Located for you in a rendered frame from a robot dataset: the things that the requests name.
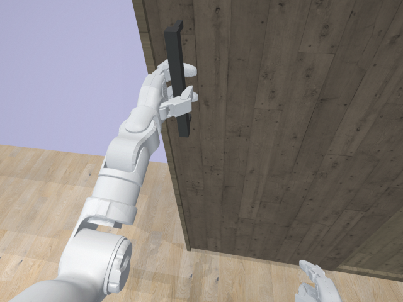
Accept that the right robot hand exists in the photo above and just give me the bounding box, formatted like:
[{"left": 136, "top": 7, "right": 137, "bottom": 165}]
[{"left": 295, "top": 260, "right": 342, "bottom": 302}]

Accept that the handle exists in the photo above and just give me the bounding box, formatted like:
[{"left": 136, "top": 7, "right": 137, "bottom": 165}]
[{"left": 164, "top": 20, "right": 191, "bottom": 137}]

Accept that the wardrobe door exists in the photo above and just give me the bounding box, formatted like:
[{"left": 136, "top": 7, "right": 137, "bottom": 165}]
[
  {"left": 341, "top": 207, "right": 403, "bottom": 274},
  {"left": 144, "top": 0, "right": 403, "bottom": 271}
]

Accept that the robot left upper arm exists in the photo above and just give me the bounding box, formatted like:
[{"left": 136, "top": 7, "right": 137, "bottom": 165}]
[{"left": 8, "top": 228, "right": 132, "bottom": 302}]

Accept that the left robot hand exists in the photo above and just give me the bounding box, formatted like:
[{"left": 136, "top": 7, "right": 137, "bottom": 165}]
[{"left": 137, "top": 59, "right": 198, "bottom": 124}]

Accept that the left robot forearm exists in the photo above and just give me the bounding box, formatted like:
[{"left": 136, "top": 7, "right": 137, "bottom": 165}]
[{"left": 58, "top": 106, "right": 162, "bottom": 275}]

